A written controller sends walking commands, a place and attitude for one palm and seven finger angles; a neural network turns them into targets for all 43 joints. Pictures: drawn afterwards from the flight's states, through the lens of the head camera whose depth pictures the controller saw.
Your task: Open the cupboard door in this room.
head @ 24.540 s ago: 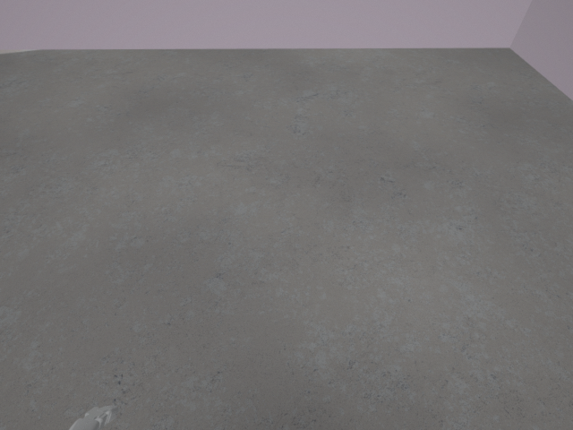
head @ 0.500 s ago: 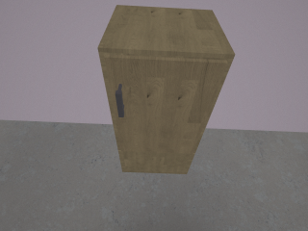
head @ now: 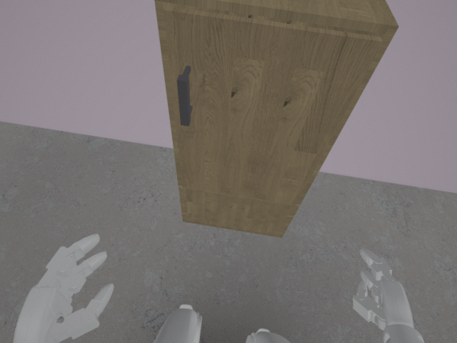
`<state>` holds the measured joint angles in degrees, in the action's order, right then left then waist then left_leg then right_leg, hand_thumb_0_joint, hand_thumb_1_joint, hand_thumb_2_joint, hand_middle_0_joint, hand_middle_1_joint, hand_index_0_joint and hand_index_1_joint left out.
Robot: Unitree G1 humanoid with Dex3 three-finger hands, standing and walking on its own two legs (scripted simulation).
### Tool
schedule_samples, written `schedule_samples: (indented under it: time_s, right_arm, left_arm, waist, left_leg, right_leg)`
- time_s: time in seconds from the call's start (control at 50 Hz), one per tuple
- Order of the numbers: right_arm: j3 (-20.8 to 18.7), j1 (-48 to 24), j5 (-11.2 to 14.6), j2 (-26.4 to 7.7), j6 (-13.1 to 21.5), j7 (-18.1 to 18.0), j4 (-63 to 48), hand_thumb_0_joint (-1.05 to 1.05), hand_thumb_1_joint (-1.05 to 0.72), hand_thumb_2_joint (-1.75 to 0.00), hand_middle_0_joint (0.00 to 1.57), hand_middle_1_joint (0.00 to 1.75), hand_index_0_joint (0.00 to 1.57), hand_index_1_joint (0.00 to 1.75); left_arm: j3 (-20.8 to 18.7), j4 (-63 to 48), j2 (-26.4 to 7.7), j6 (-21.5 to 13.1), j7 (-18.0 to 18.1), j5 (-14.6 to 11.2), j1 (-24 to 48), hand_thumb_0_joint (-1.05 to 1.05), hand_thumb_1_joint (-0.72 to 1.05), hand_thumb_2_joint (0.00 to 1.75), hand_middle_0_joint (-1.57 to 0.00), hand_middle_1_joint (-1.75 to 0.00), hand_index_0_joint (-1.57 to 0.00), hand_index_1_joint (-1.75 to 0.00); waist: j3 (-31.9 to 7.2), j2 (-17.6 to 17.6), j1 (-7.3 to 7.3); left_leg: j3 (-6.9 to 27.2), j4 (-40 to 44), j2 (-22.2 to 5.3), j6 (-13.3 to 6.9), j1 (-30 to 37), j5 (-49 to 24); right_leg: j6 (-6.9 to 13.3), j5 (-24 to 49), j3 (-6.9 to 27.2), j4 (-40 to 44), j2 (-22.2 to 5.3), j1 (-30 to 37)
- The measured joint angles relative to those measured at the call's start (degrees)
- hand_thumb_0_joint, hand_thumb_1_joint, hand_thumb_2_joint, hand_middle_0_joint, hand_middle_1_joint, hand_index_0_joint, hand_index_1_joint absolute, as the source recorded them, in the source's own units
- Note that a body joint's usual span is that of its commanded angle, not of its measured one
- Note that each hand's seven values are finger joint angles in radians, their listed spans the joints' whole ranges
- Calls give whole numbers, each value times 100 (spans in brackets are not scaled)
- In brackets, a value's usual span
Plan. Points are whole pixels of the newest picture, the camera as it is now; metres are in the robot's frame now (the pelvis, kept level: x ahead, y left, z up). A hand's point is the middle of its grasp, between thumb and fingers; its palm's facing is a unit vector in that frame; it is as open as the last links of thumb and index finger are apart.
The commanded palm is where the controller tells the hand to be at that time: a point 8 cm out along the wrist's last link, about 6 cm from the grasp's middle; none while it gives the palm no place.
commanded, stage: raise the hand with hooked fingers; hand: left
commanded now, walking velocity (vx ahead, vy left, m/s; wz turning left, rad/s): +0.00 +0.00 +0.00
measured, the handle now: (186, 96) +0.60 +0.16 +0.06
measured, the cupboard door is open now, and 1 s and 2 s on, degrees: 0 0 0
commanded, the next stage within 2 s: move the hooked fingers beside the handle in 1.60 s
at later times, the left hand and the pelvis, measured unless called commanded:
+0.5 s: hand (78, 244) +0.24 +0.26 +0.05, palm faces -0.02 -1.00 -0.06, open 12.1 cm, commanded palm +0.22 +0.32 +0.06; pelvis +0.00 +0.04 +0.01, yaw -2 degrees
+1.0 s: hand (47, 212) +0.28 +0.32 +0.07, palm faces -0.03 -1.00 -0.08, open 13.9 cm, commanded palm +0.26 +0.37 +0.07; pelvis +0.00 +0.06 +0.02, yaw -1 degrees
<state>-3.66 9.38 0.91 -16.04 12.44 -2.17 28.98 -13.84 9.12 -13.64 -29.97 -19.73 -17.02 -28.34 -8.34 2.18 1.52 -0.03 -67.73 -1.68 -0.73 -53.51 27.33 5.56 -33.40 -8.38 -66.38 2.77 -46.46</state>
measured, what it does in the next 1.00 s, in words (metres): shifts its weight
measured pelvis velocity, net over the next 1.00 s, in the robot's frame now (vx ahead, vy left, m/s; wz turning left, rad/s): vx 0.00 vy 0.06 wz -0.02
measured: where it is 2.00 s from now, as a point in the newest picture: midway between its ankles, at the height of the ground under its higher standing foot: outside the picture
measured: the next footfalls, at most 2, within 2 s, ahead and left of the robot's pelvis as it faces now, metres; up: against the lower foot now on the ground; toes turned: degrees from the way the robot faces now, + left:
none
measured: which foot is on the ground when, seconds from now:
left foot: down 0.00-1.00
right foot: down 0.00-1.00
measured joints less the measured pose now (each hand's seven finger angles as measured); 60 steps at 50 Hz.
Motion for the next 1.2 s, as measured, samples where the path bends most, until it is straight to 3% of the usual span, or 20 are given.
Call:
schedule_samples:
  time_s: [0.08, 0.12, 0.16, 0.22, 0.28, 0.32, 0.38, 0.44, 0.48, 0.58, 0.76, 0.9, 1.06, 1.2]
  right_arm:
    - [179, -52, -6, 66, 76, -102, 282, 1, -91, -90, 20, 30, 20, 30]
    - [327, -85, 34, 135, 73, -137, 414, 1, -91, -90, 20, 30, 20, 30]
    - [459, -73, 95, 241, 4, -161, 478, 1, -91, -90, 20, 30, 20, 30]
    - [597, 72, 159, 380, -162, -165, 437, 1, -91, -89, 20, 30, 20, 30]
    - [609, 358, 148, 446, -261, -142, 367, 1, -91, -89, 20, 30, 21, 30]
    - [535, 563, 116, 441, -246, -119, 375, 2, -90, -89, 20, 30, 21, 30]
    - [400, 763, 76, 339, -191, -81, 451, 2, -90, -89, 20, 30, 21, 30]
    - [322, 799, 64, 157, -150, -54, 528, 1, -90, -89, 20, 30, 21, 30]
    - [297, 751, 83, 46, -131, -57, 546, 1, -91, -89, 20, 30, 20, 30]
    - [309, 586, 124, -41, -62, -106, 425, 2, -91, -90, 20, 30, 20, 30]
    - [539, 463, 75, 82, -120, -47, 90, 1, -91, -90, 20, 30, 20, 30]
    - [670, 487, 112, 64, -246, -78, -18, 1, -90, -89, 20, 30, 21, 30]
    - [671, 648, 89, 18, -301, -112, 148, 1, -90, -89, 21, 30, 21, 30]
    - [606, 798, 158, -71, -360, -135, 230, 1, -90, -89, 20, 30, 21, 30]
  left_arm:
    - [-83, -648, -104, -540, -54, -230, 215, 2, 43, 69, -23, -61, -23, -61]
    - [-66, -597, -213, -536, -311, -283, 631, 2, 38, 68, -23, -64, -23, -64]
    - [-43, -327, -371, -157, -616, -280, 1089, 1, 33, 66, -24, -67, -23, -67]
    - [-66, 155, -562, 819, -947, -323, 1538, 1, 26, 63, -24, -71, -24, -71]
    - [-262, 225, -537, 1370, -836, -406, 1454, 1, 19, 60, -25, -75, -25, -76]
    - [-422, 79, -427, 1286, -582, -459, 1254, 1, 15, 58, -26, -79, -25, -79]
    - [-560, -110, -285, 786, -232, -447, 1045, 1, 8, 55, -26, -83, -26, -83]
    - [-544, 14, -304, 359, -198, -362, 1118, 1, 1, 52, -26, -87, -26, -88]
    - [-458, 189, -353, 297, -315, -328, 1231, 1, -4, 50, -26, -90, -26, -91]
    - [-237, 264, -459, 551, -543, -245, 1382, 0, -16, 45, -27, -98, -27, -98]
    - [-459, 162, -705, 624, -158, -216, 1751, 0, -36, 36, -29, -111, -29, -112]
    - [-478, 814, -852, 1172, -535, -136, 2219, -1, -46, 32, -30, -117, -29, -118]
    - [-825, 1113, -1029, 865, -680, -228, 2676, -1, -49, 30, -30, -119, -30, -120]
    - [-940, 1639, -1243, 1187, -1047, -346, 2961, -1, -50, 30, -30, -120, -30, -120]
  waist:
    - [-8, -240, 94]
    - [-16, -354, 83]
    - [-6, -425, 28]
    - [68, -479, -119]
    - [59, -469, -248]
    - [19, -444, -267]
    - [-31, -429, -261]
    - [-55, -433, -246]
    - [-37, -440, -250]
    - [56, -390, -280]
    - [10, -360, -259]
    - [85, -408, -201]
    - [166, -341, -223]
    - [145, -380, -313]
  left_leg:
    - [224, -328, -24, 35, -302, 101]
    - [250, -405, -30, 33, -432, 104]
    - [213, -393, -35, 24, -501, 76]
    - [84, -207, -36, -13, -403, 6]
    - [-89, 98, -48, -74, -178, -67]
    - [-187, 281, -56, -113, -30, -102]
    - [-247, 411, -30, -177, 58, -127]
    - [-233, 315, 18, -250, -76, -107]
    - [-218, 216, 43, -297, -185, -86]
    - [-235, 184, 68, -388, -195, -92]
    - [-239, 517, 163, -442, 147, -232]
    - [-262, 662, 205, -462, 275, -305]
    - [-264, 720, 195, -442, 331, -327]
    - [-216, 792, 145, -421, 339, -346]
  right_leg:
    - [15, -84, -217, -159, 47, -162]
    - [-15, -88, -243, -218, 51, -278]
    - [-33, -63, -208, -233, 46, -371]
    - [-74, 24, -80, -117, 32, -348]
    - [-149, 143, 101, 131, 34, -212]
    - [-172, 216, 205, 302, 43, -105]
    - [-214, 269, 267, 443, 22, -23]
    - [-262, 245, 246, 375, -26, -121]
    - [-296, 223, 224, 298, -54, -203]
    - [-374, 267, 237, 319, -81, -185]
    - [-491, 443, 246, 707, -154, 197]
    - [-526, 520, 271, 844, -189, 320]
    - [-495, 526, 280, 873, -174, 356]
    - [-434, 556, 245, 984, -109, 376]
